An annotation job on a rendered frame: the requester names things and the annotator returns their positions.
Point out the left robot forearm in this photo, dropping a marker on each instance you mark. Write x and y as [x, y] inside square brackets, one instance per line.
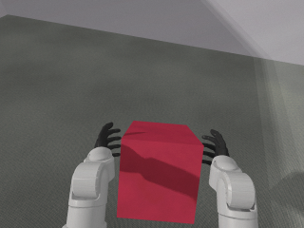
[89, 189]

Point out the carton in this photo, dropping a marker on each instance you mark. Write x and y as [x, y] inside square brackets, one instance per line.
[159, 173]

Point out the right robot forearm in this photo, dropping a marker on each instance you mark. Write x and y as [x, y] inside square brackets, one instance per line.
[236, 194]

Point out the right robot hand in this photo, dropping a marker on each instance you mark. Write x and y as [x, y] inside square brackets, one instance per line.
[219, 148]

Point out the left robot hand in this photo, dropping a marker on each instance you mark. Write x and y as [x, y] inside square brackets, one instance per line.
[103, 139]

